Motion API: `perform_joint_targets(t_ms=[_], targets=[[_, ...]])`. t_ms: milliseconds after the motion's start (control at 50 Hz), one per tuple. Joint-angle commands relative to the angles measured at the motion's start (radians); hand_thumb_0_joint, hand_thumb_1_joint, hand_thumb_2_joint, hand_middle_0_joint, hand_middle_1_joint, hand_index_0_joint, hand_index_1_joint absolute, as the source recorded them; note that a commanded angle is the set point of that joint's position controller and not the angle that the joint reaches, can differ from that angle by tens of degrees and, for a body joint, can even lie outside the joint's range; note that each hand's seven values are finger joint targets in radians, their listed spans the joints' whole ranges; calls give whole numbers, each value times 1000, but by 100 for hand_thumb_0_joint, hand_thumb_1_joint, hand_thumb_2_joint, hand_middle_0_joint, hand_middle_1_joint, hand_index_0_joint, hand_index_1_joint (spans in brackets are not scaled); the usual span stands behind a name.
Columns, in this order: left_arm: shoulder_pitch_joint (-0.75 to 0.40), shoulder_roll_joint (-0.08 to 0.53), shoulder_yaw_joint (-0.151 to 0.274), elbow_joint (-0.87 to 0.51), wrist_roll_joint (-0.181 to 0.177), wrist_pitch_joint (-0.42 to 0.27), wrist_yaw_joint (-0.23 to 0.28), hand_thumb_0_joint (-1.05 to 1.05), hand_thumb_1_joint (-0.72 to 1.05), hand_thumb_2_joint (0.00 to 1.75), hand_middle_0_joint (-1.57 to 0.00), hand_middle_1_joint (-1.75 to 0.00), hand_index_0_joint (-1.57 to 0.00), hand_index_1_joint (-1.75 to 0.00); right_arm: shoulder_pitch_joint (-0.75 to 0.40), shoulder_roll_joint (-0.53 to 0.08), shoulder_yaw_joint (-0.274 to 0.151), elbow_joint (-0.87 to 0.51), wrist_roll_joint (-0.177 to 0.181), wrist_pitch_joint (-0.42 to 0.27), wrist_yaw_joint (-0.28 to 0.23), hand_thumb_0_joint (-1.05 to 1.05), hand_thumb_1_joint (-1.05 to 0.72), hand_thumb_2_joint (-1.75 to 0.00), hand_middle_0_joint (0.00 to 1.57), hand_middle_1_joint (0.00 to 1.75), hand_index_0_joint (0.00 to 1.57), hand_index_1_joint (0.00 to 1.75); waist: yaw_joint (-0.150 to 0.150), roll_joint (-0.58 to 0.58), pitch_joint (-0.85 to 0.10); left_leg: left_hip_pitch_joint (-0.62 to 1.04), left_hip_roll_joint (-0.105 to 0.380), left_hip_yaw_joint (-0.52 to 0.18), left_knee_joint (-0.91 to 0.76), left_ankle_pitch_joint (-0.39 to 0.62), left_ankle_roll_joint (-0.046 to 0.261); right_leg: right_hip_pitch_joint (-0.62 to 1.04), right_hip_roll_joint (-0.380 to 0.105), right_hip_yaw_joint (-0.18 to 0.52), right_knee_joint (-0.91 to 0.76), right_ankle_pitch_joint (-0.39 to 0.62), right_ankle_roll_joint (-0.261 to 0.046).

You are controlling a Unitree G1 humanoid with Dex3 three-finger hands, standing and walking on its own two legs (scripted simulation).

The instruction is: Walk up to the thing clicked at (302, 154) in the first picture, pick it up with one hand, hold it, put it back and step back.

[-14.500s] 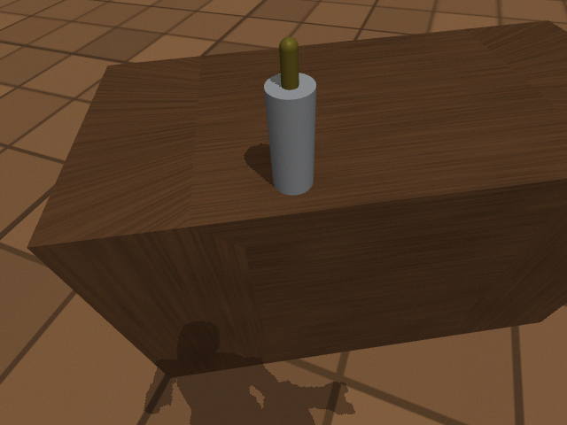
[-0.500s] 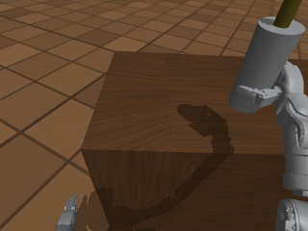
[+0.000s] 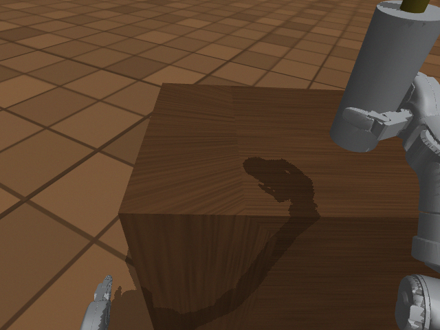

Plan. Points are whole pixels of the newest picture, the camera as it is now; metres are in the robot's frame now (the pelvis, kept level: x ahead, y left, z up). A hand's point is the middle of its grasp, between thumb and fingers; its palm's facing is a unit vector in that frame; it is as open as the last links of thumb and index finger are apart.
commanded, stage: lift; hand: right
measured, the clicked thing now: (387, 62) +0.35 -0.18 +0.36
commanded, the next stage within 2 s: hold in 0.10 s
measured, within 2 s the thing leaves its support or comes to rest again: neither
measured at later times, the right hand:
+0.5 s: hand (368, 92) +0.34 -0.16 +0.32, palm faces +0.10 +0.99 -0.02, open 10.7 cm
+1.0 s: hand (371, 94) +0.34 -0.17 +0.32, palm faces +0.12 +0.99 -0.01, open 10.7 cm
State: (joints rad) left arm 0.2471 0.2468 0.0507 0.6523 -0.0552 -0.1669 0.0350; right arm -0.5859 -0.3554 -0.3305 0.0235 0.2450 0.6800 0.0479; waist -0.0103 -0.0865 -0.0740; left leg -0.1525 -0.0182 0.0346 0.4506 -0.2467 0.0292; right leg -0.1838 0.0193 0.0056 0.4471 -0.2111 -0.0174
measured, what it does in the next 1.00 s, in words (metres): stands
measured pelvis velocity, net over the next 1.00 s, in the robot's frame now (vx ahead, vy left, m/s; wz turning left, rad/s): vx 0.00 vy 0.01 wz -0.01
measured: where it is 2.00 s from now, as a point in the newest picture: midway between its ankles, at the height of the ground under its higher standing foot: outside the picture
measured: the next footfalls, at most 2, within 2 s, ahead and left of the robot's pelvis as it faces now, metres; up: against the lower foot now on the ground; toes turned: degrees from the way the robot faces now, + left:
none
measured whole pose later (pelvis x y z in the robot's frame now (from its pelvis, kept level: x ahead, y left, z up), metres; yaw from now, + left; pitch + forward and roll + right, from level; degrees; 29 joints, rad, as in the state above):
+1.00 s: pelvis +0.00 +0.01 +0.00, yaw +0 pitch -3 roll +0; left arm 0.23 0.26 0.05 0.68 -0.06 -0.21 0.02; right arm -0.62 -0.35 -0.35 -0.09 0.27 0.88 0.02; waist -0.01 -0.10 -0.10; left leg -0.17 -0.02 0.04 0.47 -0.26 0.04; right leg -0.20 0.02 0.01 0.46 -0.21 -0.01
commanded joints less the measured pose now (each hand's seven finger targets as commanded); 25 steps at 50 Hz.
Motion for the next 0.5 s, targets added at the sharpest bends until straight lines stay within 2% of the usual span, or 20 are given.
perform_joint_targets(t_ms=[0,20,40,60,80,100,140,160,200,220,240,280,300,340,360,400,420,440,460,480], targets=[[-171,124,33,-178,-4,-75,4,0,-54,5,-3,-4,-3,-4,-465,-206,-36,-186,8,-34,-2,0,-9,-132,128,146,133,146,6,76,-156,-57,15,3,-89,111,-16,106,-7,9,-53,80,-25],[-189,142,40,-195,-4,-80,7,0,-54,5,-3,-4,-3,-4,-457,-233,-64,-214,14,-27,-4,0,-8,-130,127,144,132,144,-5,87,-162,-49,14,6,-93,93,-16,107,-9,11,-57,65,-26],[-191,131,31,-205,-2,-84,4,0,-54,5,-3,-4,-4,-4,-502,-206,-27,-252,11,-26,-1,0,-7,-130,126,144,132,144,10,84,-193,-50,13,7,-90,104,-16,118,-9,12,-58,76,-24],[-168,118,24,-164,-2,-84,6,0,-54,5,-3,-4,-4,-4,-497,-225,-53,-233,17,-22,-1,0,-8,-130,127,144,132,144,0,81,-178,-54,14,7,-89,105,-17,114,-7,13,-53,76,-25],[-196,115,24,-196,-6,-92,5,0,-54,5,-3,-4,-4,-4,-499,-222,-52,-258,18,-20,-1,0,-10,-130,127,144,132,144,-3,86,-212,-38,14,8,-85,122,-17,129,-7,12,-51,96,-23],[-161,146,57,-167,-5,-92,12,0,-53,5,-3,-5,-4,-4,-474,-257,-90,-222,23,-11,-4,0,-10,-130,127,144,132,144,-4,93,-195,-40,15,8,-85,120,-19,124,-7,12,-48,91,-25],[-182,100,7,-167,-5,-96,2,0,-54,5,-3,-5,-4,-4,-489,-231,-69,-248,27,-2,-6,0,-10,-128,125,142,130,142,-14,73,-181,-43,16,9,-83,113,-20,105,-4,10,-48,85,-24],[-176,125,39,-177,-4,-98,5,0,-54,5,-3,-4,-4,-4,-502,-239,-71,-247,19,2,-10,0,-11,-128,126,142,130,142,-2,72,-208,-38,15,8,-80,125,-18,119,-5,10,-49,92,-23],[-193,126,32,-191,-5,-96,6,0,-54,5,-4,-5,-4,-4,-487,-227,-64,-241,20,18,-15,0,-11,-129,126,143,130,143,-3,79,-182,-44,19,3,-87,111,-20,103,0,5,-48,79,-23],[-151,147,59,-134,-3,-93,8,0,-53,5,-4,-5,-4,-4,-460,-239,-81,-198,21,28,-18,0,-8,-128,124,141,129,141,0,79,-141,-66,15,7,-86,95,-17,91,-4,8,-49,62,-24],[-153,148,59,-149,-3,-96,5,0,-53,4,-4,-4,-4,-4,-480,-224,-65,-227,22,30,-16,0,-6,-128,123,141,128,141,6,59,-161,-58,14,8,-82,114,-16,104,-5,11,-50,78,-23],[-187,104,21,-178,-8,-101,-5,0,-54,5,-4,-4,-4,-4,-502,-209,-47,-252,20,35,-9,0,-7,-129,124,142,129,142,2,58,-188,-48,17,7,-77,167,-20,109,0,6,-40,128,-21],[-153,123,43,-123,-8,-97,0,0,-54,5,-4,-4,-4,-4,-484,-237,-74,-231,23,46,-12,0,-9,-129,125,142,130,142,-6,76,-163,-55,18,4,-78,159,-23,101,0,5,-34,119,-24],[-162,105,14,-147,-6,-95,-5,0,-54,5,-4,-4,-4,-4,-499,-225,-60,-259,26,53,-7,0,-7,-129,125,143,130,143,-1,80,-175,-46,18,5,-81,160,-23,100,0,9,-37,116,-25],[-181,112,23,-166,-8,-99,-6,0,-54,5,-4,-5,-4,-4,-501,-211,-54,-258,25,58,-7,0,-6,-131,125,144,130,144,3,90,-194,-41,16,8,-78,177,-23,113,-2,10,-37,137,-23],[-151,128,47,-108,-8,-95,-6,0,-55,5,-4,-4,-4,-4,-487,-220,-65,-228,28,74,-7,0,-6,-130,125,143,130,143,3,75,-158,-58,19,3,-80,175,-24,101,2,9,-35,127,-25],[-198,134,41,-149,-9,-101,-6,0,-54,5,-4,-4,-4,-4,-522,-226,-59,-285,31,72,-6,0,-7,-130,125,143,130,143,-6,75,-201,-36,23,1,-78,195,-26,114,5,11,-32,146,-25],[-187,119,32,-117,-8,-97,-9,0,-55,5,-4,-5,-4,-4,-514,-219,-56,-268,29,76,-7,0,-8,-131,125,144,130,144,-4,75,-187,-44,24,1,-76,204,-28,104,6,8,-27,150,-25],[-186,143,52,-104,-8,-96,-5,0,-54,5,-4,-4,-4,-4,-492,-245,-85,-249,29,85,-11,0,-8,-131,126,144,131,144,-13,86,-174,-41,26,0,-79,185,-28,92,5,9,-26,132,-26],[-220,149,53,-160,-8,-102,-4,0,-54,5,-4,-4,-4,-4,-523,-218,-55,-297,27,89,-11,0,-8,-130,125,143,130,143,-2,88,-218,-34,23,1,-75,186,-25,118,2,10,-29,139,-24]])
